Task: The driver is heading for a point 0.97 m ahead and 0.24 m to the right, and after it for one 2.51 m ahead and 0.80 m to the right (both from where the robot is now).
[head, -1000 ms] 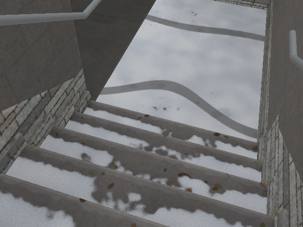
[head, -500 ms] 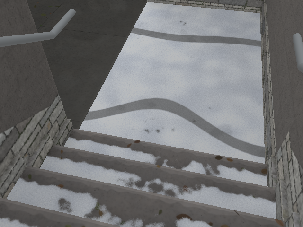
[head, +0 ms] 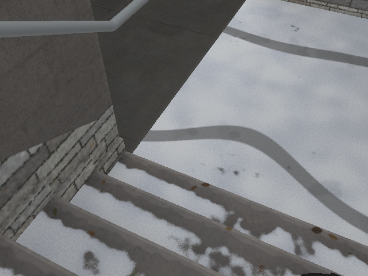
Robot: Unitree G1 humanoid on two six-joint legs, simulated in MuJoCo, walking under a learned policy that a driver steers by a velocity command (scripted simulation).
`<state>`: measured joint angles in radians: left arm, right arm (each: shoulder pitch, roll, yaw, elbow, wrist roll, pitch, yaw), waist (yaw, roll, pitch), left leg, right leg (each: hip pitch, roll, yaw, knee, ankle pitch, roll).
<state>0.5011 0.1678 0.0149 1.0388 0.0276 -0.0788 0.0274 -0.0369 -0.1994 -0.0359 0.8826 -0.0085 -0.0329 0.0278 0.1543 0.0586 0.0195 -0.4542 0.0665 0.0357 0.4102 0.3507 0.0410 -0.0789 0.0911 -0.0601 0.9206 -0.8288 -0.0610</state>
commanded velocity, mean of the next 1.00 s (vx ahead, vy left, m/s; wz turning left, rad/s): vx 0.50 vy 0.00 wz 0.00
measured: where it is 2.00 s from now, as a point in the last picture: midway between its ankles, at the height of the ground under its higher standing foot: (248, 198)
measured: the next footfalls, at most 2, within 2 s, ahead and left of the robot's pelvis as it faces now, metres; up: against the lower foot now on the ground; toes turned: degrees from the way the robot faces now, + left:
left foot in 0.04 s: +0.18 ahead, +0.10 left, -0.15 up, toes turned +5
right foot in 0.56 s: +0.44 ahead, -0.14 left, -0.30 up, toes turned -2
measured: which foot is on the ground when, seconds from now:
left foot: up 0.00-0.02, down 0.04-0.58, up 0.60-1.00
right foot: down 0.00-0.06, up 0.08-0.54, down 0.56-1.00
